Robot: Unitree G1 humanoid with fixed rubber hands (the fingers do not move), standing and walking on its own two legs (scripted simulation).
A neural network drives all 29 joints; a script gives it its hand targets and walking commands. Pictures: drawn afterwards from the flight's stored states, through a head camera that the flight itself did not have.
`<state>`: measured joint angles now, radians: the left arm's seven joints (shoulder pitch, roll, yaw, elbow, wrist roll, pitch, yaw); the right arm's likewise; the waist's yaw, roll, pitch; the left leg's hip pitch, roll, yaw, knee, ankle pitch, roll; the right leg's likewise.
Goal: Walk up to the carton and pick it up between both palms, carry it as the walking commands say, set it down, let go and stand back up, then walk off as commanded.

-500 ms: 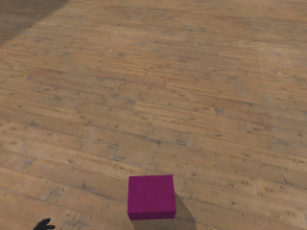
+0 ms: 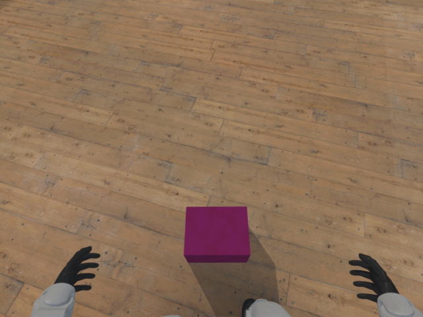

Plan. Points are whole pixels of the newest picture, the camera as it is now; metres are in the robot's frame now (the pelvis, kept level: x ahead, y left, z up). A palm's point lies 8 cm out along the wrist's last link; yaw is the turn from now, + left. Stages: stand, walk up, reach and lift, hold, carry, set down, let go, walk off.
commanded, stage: reach and lift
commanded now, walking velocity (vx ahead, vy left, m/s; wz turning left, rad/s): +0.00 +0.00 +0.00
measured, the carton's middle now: (216, 235) +0.43 +0.00 -0.68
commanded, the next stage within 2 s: none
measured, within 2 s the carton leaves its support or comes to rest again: neither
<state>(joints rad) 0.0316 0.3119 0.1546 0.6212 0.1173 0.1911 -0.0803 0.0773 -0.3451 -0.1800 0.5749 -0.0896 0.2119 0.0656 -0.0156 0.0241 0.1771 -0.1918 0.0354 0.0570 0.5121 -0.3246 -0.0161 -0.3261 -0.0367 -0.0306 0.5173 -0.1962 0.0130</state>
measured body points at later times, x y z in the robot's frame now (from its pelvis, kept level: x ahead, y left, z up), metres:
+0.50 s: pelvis -0.04 +0.00 -0.05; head +0.12 +0.00 +0.37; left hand +0.30 +0.27 -0.14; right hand +0.26 -0.27 -0.15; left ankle -0.03 +0.13 -0.73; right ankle +0.05 -0.13 -0.73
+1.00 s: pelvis -0.07 +0.00 -0.10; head +0.21 +0.00 +0.25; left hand +0.43 +0.23 -0.19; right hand +0.41 -0.23 -0.20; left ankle -0.03 +0.13 -0.73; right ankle +0.05 -0.13 -0.73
